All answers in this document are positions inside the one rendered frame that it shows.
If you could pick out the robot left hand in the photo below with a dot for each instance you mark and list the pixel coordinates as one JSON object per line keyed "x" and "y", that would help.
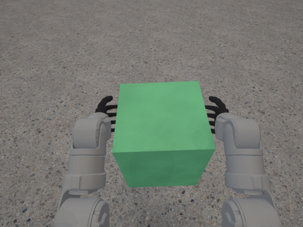
{"x": 103, "y": 108}

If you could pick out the carton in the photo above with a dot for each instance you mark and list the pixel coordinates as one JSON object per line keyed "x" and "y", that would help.
{"x": 162, "y": 134}

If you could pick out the robot left upper arm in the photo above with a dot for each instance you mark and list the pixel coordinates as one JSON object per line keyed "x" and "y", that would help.
{"x": 83, "y": 212}

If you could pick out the robot right hand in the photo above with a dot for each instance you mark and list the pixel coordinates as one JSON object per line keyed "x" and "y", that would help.
{"x": 218, "y": 110}

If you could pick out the robot left forearm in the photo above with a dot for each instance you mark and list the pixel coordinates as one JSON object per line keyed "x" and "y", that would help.
{"x": 86, "y": 162}

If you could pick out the robot right upper arm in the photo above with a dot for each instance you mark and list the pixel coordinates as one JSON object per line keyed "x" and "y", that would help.
{"x": 249, "y": 212}

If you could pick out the robot right forearm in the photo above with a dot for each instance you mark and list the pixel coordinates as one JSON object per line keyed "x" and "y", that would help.
{"x": 244, "y": 162}

